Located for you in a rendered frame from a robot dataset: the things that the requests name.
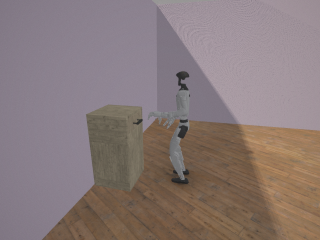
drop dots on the robot left forearm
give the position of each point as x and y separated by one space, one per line
172 114

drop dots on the left robot shin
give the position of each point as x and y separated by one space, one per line
177 165

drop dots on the robot left hand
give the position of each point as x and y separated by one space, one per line
155 114

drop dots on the robot left thigh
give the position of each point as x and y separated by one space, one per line
175 141

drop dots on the handle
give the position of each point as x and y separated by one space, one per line
139 121

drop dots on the drawer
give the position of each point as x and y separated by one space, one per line
133 119

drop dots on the robot left upper arm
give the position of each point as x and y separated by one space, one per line
183 101

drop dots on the robot right hand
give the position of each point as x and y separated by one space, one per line
170 120

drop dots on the cabinet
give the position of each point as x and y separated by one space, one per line
117 157

